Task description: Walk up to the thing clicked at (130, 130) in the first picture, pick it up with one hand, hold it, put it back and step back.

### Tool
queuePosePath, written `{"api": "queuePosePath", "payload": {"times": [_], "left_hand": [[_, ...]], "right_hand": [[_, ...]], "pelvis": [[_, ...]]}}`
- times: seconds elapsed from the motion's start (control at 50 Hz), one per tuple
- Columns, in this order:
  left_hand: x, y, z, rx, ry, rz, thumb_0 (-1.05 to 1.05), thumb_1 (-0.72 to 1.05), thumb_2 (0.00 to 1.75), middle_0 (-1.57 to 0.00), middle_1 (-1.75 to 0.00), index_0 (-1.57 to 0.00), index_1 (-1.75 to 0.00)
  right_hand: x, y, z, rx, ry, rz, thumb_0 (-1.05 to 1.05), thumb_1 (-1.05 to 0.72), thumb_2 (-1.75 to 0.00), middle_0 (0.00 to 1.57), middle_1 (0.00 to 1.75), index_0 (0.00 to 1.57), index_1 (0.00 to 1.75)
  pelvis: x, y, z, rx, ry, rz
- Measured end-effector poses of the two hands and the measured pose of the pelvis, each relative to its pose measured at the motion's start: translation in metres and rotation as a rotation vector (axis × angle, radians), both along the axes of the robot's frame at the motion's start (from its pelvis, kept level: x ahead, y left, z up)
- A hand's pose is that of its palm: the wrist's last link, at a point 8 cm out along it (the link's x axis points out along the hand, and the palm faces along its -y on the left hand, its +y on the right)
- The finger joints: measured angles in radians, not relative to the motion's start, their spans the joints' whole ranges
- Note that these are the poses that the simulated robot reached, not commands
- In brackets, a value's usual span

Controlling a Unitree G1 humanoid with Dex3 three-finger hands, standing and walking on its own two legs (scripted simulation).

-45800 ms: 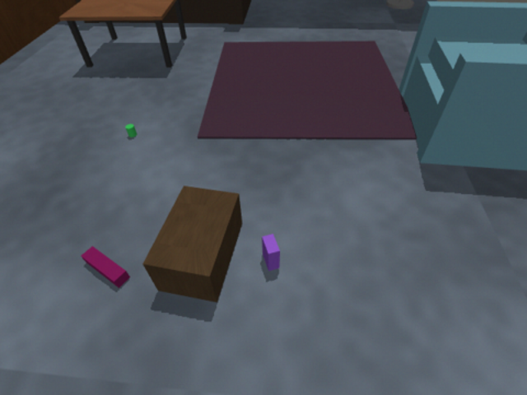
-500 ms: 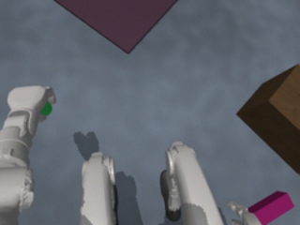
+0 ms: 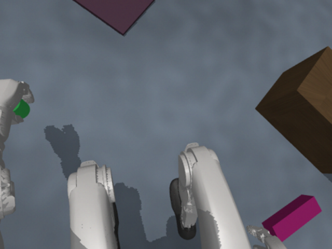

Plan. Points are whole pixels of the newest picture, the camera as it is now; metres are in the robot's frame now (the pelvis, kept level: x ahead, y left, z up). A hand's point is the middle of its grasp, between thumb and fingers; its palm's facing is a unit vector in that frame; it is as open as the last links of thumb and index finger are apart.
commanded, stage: crouch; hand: left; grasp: from above
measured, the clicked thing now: (13, 106) +0.48 +0.33 -0.18
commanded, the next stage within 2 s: lower in 0.36 s
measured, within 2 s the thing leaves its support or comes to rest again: rests again in 1.90 s
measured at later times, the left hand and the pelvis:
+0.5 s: hand (16, 111) +0.47 +0.33 -0.20, palm faces -0.48 -0.05 -0.88, open 6.9 cm; pelvis +0.00 +0.00 -0.04, yaw -2 degrees
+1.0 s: hand (26, 116) +0.47 +0.33 -0.26, palm faces -0.48 -0.08 -0.87, open 6.9 cm; pelvis +0.00 +0.00 -0.06, yaw -4 degrees
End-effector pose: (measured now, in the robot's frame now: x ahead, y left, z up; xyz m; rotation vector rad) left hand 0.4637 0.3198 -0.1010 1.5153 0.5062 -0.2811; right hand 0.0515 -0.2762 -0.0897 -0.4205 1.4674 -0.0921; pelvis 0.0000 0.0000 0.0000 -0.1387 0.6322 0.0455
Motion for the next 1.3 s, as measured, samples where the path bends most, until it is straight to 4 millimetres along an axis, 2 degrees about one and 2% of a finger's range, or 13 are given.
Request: {"api": "queuePosePath", "payload": {"times": [0.18, 0.38, 0.56, 0.76, 1.04, 1.3], "left_hand": [[0.005, 0.002, -0.02, -0.003, -0.002, 0.001, -0.01, 0.38, 0.29, -0.68, -0.72, -0.9, -0.55], [0.011, 0.005, -0.036, 0.0, -0.003, 0.003, -0.01, 0.36, 0.3, -0.7, -0.69, -0.92, -0.54], [0.014, 0.008, -0.048, 0.001, 0.008, 0.003, -0.02, 0.35, 0.31, -0.73, -0.67, -0.93, -0.53], [0.013, 0.01, -0.073, -0.028, 0.023, -0.002, -0.02, 0.34, 0.32, -0.74, -0.65, -0.94, -0.53], [0.015, 0.009, -0.104, -0.034, 0.005, 0.001, -0.03, 0.33, 0.32, -0.75, -0.64, -0.94, -0.53], [0.018, 0.007, -0.124, -0.04, 0.008, 0.008, -0.03, 0.33, 0.33, -0.76, -0.63, -0.94, -0.53]], "right_hand": [[-0.014, 0.004, -0.016, 0.005, 0.028, 0.005, 0.0, -0.91, -0.9, 0.2, 0.3, 0.21, 0.3], [-0.017, 0.005, -0.026, 0.003, 0.042, 0.022, 0.0, -0.91, -0.9, 0.2, 0.3, 0.21, 0.3], [-0.012, 0.003, -0.028, -0.005, 0.054, 0.035, 0.0, -0.91, -0.9, 0.2, 0.3, 0.21, 0.3], [-0.008, 0.001, -0.032, -0.019, 0.076, 0.071, 0.0, -0.91, -0.9, 0.2, 0.3, 0.2, 0.3], [-0.013, 0.008, -0.04, -0.021, 0.1, 0.095, 0.0, -0.91, -0.9, 0.2, 0.3, 0.2, 0.3], [-0.018, 0.012, -0.036, -0.032, 0.106, 0.116, 0.0, -0.9, -0.9, 0.2, 0.3, 0.21, 0.3]], "pelvis": [[-0.003, 0.0, -0.02, -0.009, -0.021, -0.007], [-0.003, -0.001, -0.033, -0.019, -0.031, -0.013], [0.0, 0.0, -0.038, -0.026, -0.027, -0.017], [0.002, 0.0, -0.047, -0.038, -0.037, -0.023], [0.003, 0.002, -0.062, -0.056, -0.054, -0.034], [0.005, 0.005, -0.067, -0.075, -0.066, -0.045]]}}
